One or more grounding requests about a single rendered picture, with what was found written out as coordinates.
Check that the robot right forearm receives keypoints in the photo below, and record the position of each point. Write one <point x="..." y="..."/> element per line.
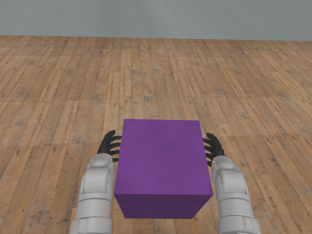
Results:
<point x="232" y="195"/>

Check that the right robot hand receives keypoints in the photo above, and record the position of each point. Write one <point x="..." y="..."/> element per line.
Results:
<point x="215" y="148"/>

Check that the robot left forearm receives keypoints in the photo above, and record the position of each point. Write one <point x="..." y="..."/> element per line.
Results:
<point x="95" y="197"/>

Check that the carton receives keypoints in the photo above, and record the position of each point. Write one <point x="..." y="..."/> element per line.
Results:
<point x="162" y="170"/>

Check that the left robot hand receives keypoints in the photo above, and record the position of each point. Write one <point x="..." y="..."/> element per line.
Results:
<point x="105" y="146"/>

